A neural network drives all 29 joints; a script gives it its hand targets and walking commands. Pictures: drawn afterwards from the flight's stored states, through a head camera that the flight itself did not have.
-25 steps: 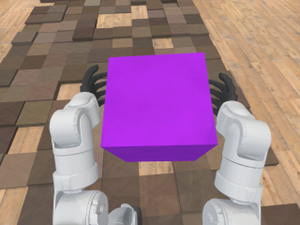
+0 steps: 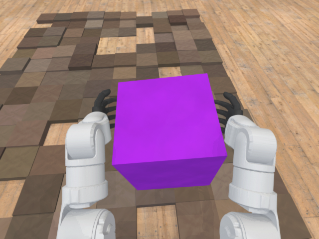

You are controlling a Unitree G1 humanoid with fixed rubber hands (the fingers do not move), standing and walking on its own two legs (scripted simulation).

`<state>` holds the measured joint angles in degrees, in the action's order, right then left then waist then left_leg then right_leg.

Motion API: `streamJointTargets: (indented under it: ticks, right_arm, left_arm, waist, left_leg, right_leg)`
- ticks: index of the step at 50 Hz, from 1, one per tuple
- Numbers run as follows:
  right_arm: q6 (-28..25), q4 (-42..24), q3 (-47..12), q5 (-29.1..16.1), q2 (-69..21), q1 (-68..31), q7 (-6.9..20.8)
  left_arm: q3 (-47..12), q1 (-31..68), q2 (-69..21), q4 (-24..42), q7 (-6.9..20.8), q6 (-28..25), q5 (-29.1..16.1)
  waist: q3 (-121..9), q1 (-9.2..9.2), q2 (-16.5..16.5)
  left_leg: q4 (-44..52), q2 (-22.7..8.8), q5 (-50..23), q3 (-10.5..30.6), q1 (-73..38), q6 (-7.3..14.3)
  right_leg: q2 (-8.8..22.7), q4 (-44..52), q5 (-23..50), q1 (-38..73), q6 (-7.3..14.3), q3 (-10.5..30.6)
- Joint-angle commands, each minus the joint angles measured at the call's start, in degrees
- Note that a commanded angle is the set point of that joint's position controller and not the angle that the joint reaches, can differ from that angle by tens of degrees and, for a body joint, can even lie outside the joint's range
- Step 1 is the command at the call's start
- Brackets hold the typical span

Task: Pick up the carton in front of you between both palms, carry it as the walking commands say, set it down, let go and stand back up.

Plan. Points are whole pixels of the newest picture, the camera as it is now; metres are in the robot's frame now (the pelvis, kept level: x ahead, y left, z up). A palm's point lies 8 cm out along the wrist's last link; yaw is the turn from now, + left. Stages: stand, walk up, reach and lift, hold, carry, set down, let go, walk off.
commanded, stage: carry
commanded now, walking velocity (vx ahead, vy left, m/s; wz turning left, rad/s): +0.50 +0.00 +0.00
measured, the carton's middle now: (168, 138) +0.35 +0.00 +0.05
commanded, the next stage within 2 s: none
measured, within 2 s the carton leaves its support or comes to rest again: neither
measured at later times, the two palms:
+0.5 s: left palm (109, 57) +0.65 +0.21 +0.10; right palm (197, 58) +0.63 -0.09 +0.11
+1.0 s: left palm (120, 9) +0.96 +0.22 +0.13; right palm (187, 8) +0.97 -0.07 +0.13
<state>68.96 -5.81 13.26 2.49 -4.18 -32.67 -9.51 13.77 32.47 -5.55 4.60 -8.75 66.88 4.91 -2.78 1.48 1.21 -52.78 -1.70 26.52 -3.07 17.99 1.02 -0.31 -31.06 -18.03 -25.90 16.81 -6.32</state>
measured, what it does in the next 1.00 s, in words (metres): walks ahead: left foot, then right foot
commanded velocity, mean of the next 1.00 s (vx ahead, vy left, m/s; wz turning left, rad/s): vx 0.50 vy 0.00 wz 0.00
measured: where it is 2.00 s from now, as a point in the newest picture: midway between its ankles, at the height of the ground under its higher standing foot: (148, 95)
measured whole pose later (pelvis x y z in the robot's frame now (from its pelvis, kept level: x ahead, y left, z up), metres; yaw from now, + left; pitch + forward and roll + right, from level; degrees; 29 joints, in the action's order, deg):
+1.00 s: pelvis +0.63 +0.05 +0.02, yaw +1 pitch +5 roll +0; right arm 65.3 -10.3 13.2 6.1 -7.5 -27.3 -9.6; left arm 10.3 29.5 -5.2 4.9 -10.7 65.7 2.5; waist -1.6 4.0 0.5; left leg -47.3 -3.7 12.4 -1.7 36.7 0.9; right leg -1.0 -25.5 -16.7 -13.9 5.6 -8.2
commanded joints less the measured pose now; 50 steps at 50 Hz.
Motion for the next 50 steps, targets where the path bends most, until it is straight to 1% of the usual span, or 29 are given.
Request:
streamJointTargets:
  ticks: [1,4,7,10,13,14,15,16,17,18,19,20,21,23,24,27,30,32,33,34,35,36,37,38,39,41,42,45,50]
  right_arm:
    - [-1.2,-6.6,-37.7,-18.1,-51.2,-39.1,6.0]
    - [-0.9,-7.6,-36.4,-15.6,-48.7,-36.4,4.4]
    - [0.0,-5.9,-35.5,-12.9,-46.7,-32.9,3.9]
    - [0.7,-3.4,-35.1,-11.6,-46.8,-30.8,4.7]
    - [1.3,-0.5,-34.1,-11.4,-46.4,-29.8,5.9]
    - [1.3,0.7,-33.7,-11.4,-46.5,-29.6,6.4]
    - [1.1,2.3,-32.8,-11.0,-46.4,-29.8,6.6]
    - [0.9,4.6,-32.2,-10.6,-46.8,-29.2,6.7]
    - [0.3,6.8,-31.9,-10.4,-47.3,-27.0,6.8]
    - [-0.4,7.1,-32.1,-10.9,-49.4,-26.4,7.2]
    - [-1.1,5.0,-32.9,-12.1,-51.4,-28.5,7.8]
    - [-2.2,2.7,-35.0,-13.8,-54.4,-31.5,8.3]
    - [-3.1,1.0,-36.6,-15.3,-56.7,-33.5,8.9]
    - [-4.6,-0.5,-38.2,-17.2,-59.5,-34.5,9.9]
    - [-5.2,-0.9,-39.1,-18.0,-60.1,-33.7,10.3]
    - [-6.3,-1.1,-40.2,-18.6,-58.3,-29.6,10.8]
    - [-6.5,-3.8,-41.8,-19.1,-55.2,-29.0,10.4]
    - [-6.0,-5.6,-42.3,-19.5,-52.8,-28.4,9.8]
    - [-5.7,-5.7,-42.3,-19.3,-51.6,-27.4,9.5]
    - [-5.2,-5.7,-42.2,-19.0,-50.5,-25.9,9.1]
    - [-5.0,-6.2,-42.3,-18.3,-49.1,-26.2,8.7]
    - [-4.5,-6.1,-41.4,-17.0,-48.6,-26.0,8.4]
    - [-3.6,-3.5,-39.9,-15.7,-46.9,-24.7,8.0]
    - [-3.3,-2.0,-38.2,-14.7,-46.8,-22.1,7.5]
    - [-3.0,-2.6,-37.1,-13.9,-46.6,-23.2,7.2]
    - [-3.1,-2.6,-37.2,-13.1,-50.1,-25.8,7.3]
    - [-3.3,-2.9,-37.3,-12.7,-51.6,-26.7,7.4]
    - [-4.2,-3.2,-38.6,-13.2,-53.4,-28.3,7.6]
    - [-3.5,-4.9,-40.1,-14.8,-51.8,-28.1,7.1]
  left_arm:
    - [-38.8,41.1,-48.3,10.1,6.8,0.7,-23.1]
    - [-39.4,41.0,-48.1,11.7,7.0,1.1,-25.4]
    - [-38.6,37.4,-46.9,9.2,7.6,1.8,-25.0]
    - [-38.3,35.6,-46.9,5.6,8.3,2.1,-23.9]
    - [-37.9,34.6,-47.4,2.4,8.3,2.1,-21.9]
    - [-37.3,34.7,-47.4,1.2,8.2,2.1,-20.9]
    - [-37.0,34.8,-48.1,0.2,8.0,2.2,-20.3]
    - [-37.0,35.3,-48.6,-0.8,7.9,2.0,-19.9]
    - [-36.9,34.7,-50.0,-0.8,8.0,1.9,-20.2]
    - [-37.3,36.2,-51.6,-0.2,8.2,1.2,-20.6]
    - [-37.8,38.2,-54.1,-0.1,8.3,0.4,-21.0]
    - [-38.2,37.9,-56.5,0.1,8.4,-0.4,-21.1]
    - [-38.9,38.0,-58.3,0.2,8.5,-1.2,-21.2]
    - [-40.2,38.0,-60.5,1.3,8.5,-3.0,-21.0]
    - [-40.7,37.0,-60.4,2.1,8.2,-3.6,-20.5]
    - [-41.6,33.5,-58.1,4.1,7.3,-4.9,-18.3]
    - [-41.9,31.7,-54.5,6.6,6.7,-5.0,-17.6]
    - [-42.1,30.5,-51.7,8.0,6.3,-4.3,-17.7]
    - [-41.9,29.1,-50.2,7.6,6.2,-3.8,-17.6]
    - [-41.6,27.8,-49.0,6.8,6.2,-3.4,-17.3]
    - [-40.9,24.7,-47.7,5.8,6.3,-2.9,-17.4]
    - [-40.5,24.1,-46.7,6.2,6.6,-2.5,-17.9]
    - [-38.8,23.3,-45.0,4.2,6.7,-1.9,-17.8]
    - [-39.2,25.8,-43.9,4.6,6.8,-1.6,-18.1]
    - [-40.4,27.4,-46.9,4.7,7.3,-1.5,-19.9]
    - [-42.4,35.0,-51.9,7.1,8.7,-1.9,-23.8]
    - [-43.3,36.7,-53.5,8.0,9.0,-2.1,-24.4]
    - [-44.3,39.2,-55.7,8.9,9.5,-3.0,-26.2]
    - [-42.4,35.5,-51.6,8.5,8.3,-2.2,-24.3]
  waist:
    - [-27.1,3.04,-8.5]
    - [-26.2,3.23,-9.8]
    - [-24.8,3.28,-11.5]
    - [-23.3,3.75,-13.2]
    - [-19.1,3.08,-11.4]
    - [-19.1,1.43,-10.5]
    - [-20.4,0.87,-4.6]
    - [-25.1,-1.43,1.5]
    - [-31.5,-4.55,12.3]
    - [-27.0,-4.47,16.7]
    - [-25.4,-3.91,7.8]
    - [-25.1,-3.76,4.2]
    - [-24.3,-3.82,2.0]
    - [-23.9,-2.86,6.1]
    - [-24.3,-3.20,8.4]
    - [-22.5,-3.96,8.5]
    - [-17.1,-4.06,7.5]
    - [-16.3,-3.22,9.5]
    - [-18.3,-1.49,10.1]
    - [-23.1,1.74,7.5]
    - [-28.1,5.22,4.7]
    - [-29.8,6.33,-4.6]
    - [-24.8,3.72,-13.3]
    - [-31.0,2.56,-17.3]
    - [-28.7,2.87,-12.9]
    - [-23.2,1.55,-5.3]
    - [-22.0,1.15,-3.8]
    - [-21.5,1.49,-5.6]
    - [-20.9,2.78,-7.6]
  left_leg:
    - [-16.0,-0.6,0.5,4.1,26.4,1.3]
    - [-4.6,-2.2,-3.9,3.7,24.3,-0.8]
    - [7.5,-1.4,-7.2,1.5,22.3,-2.5]
    - [16.5,-1.2,-19.4,-0.5,18.7,-2.0]
    - [26.5,-0.4,-28.5,-3.1,9.5,-1.3]
    - [29.0,-0.2,-31.8,-5.0,3.5,-0.8]
    - [30.4,2.1,-29.6,-8.7,-5.3,-0.5]
    - [26.4,-2.3,-32.0,-4.0,-23.3,2.2]
    - [26.4,-12.4,-29.9,14.1,-38.5,8.2]
    - [32.3,-16.6,-32.9,27.0,-38.9,10.1]
    - [32.6,-18.0,-34.5,26.6,-37.2,10.9]
    - [30.6,-18.0,-37.2,23.8,-36.4,11.5]
    - [30.7,-16.4,-35.5,19.3,-33.6,9.9]
    - [32.7,-13.1,-32.1,12.6,-30.0,7.0]
    - [32.6,-12.4,-32.6,10.8,-30.4,7.1]
    - [33.3,-11.7,-32.2,8.3,-32.0,8.8]
    - [37.3,-8.2,-33.7,2.9,-22.7,8.0]
    - [36.1,-8.3,-44.1,0.2,-19.4,7.3]
    - [30.7,-8.4,-53.5,-1.6,-19.2,6.2]
    - [19.3,-6.9,-62.8,-6.4,-17.3,4.1]
    - [6.2,-4.8,-56.8,-6.9,-9.8,2.1]
    - [-6.8,-0.7,-24.6,-4.5,3.6,0.9]
    - [-16.8,5.6,1.3,-2.7,15.0,1.0]
    - [-28.7,6.0,1.8,4.8,22.4,1.8]
    - [-30.1,2.0,0.1,6.3,24.8,2.8]
    - [-23.6,-1.2,-4.3,6.0,23.9,1.8]
    - [-18.4,-2.2,-4.5,5.5,22.2,1.2]
    - [-4.1,-1.7,-6.1,2.2,19.2,0.2]
    - [12.1,-2.4,-21.0,0.7,20.5,-0.4]
  right_leg:
    - [17.8,8.9,14.5,41.2,-0.9,30.3]
    - [14.9,10.2,18.1,38.0,-3.3,19.8]
    - [13.0,9.6,21.1,36.8,-3.1,14.6]
    - [11.3,7.2,25.7,35.2,-4.1,9.3]
    - [10.2,4.5,24.2,28.2,-6.4,5.2]
    - [9.7,0.6,23.5,24.7,-7.5,3.2]
    - [5.8,-7.3,24.4,20.8,-9.3,-0.7]
    - [6.1,-19.0,20.3,9.2,-12.3,-0.1]
    - [2.9,-31.8,7.7,-7.0,-15.8,-1.0]
    - [-1.1,-40.3,-10.9,-19.0,-17.5,1.3]
    - [1.7,-43.6,-10.2,-21.3,-16.8,4.9]
    - [3.2,-44.9,-8.4,-22.7,-16.7,5.5]
    - [4.3,-42.4,-5.3,-21.8,-16.5,6.0]
    - [4.4,-38.4,-0.4,-19.5,-17.4,5.0]
    - [3.9,-37.9,0.4,-20.0,-17.5,4.1]
    - [4.3,-32.7,0.7,-23.8,-17.3,2.5]
    - [2.3,-11.9,4.6,-13.0,-16.5,-1.8]
    - [-1.0,-6.2,8.1,-4.1,-14.9,-7.1]
    - [-2.3,-3.6,10.1,2.0,-14.0,-7.5]
    - [-4.1,-1.0,16.2,13.8,-13.0,-9.3]
    - [-3.1,0.4,13.9,27.6,-12.4,-6.6]
    - [8.8,0.9,10.6,39.1,-12.2,10.3]
    - [16.0,4.8,24.4,39.6,-8.8,27.1]
    - [22.5,7.9,21.8,44.4,0.9,39.4]
    - [21.2,7.9,18.9,40.6,1.6,36.9]
    - [18.0,10.2,17.0,30.1,-1.1,27.9]
    - [17.5,11.0,17.2,27.4,-2.3,24.7]
    - [15.4,12.5,20.3,25.9,-3.3,17.4]
    - [13.7,11.2,29.8,33.0,-5.1,10.5]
